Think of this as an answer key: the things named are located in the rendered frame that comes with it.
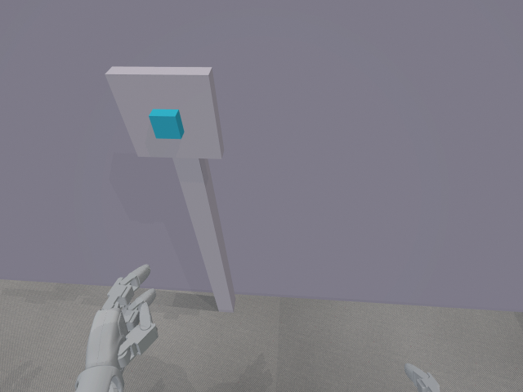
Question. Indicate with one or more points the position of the left robot forearm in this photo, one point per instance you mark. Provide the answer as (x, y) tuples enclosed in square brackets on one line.
[(103, 378)]

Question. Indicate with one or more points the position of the robot left hand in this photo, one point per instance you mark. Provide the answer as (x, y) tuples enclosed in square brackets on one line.
[(116, 338)]

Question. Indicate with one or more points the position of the panel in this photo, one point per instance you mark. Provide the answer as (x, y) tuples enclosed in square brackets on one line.
[(138, 90)]

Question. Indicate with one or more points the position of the robot right hand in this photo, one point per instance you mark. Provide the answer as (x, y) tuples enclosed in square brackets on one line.
[(424, 382)]

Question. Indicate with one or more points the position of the button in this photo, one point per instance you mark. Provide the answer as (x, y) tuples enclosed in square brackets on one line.
[(166, 123)]

